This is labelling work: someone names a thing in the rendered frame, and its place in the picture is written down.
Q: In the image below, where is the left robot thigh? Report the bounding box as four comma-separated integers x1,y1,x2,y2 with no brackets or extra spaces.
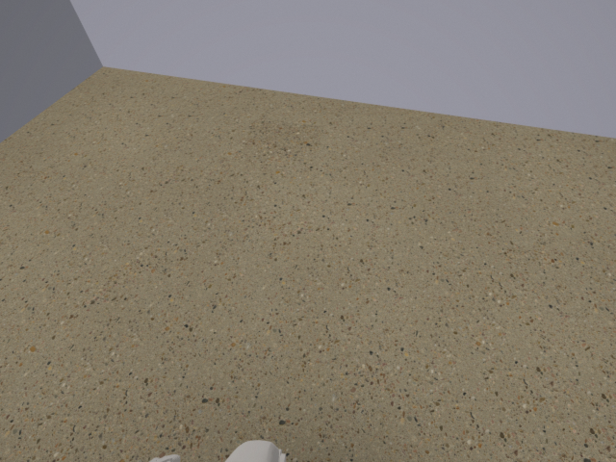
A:
225,440,286,462

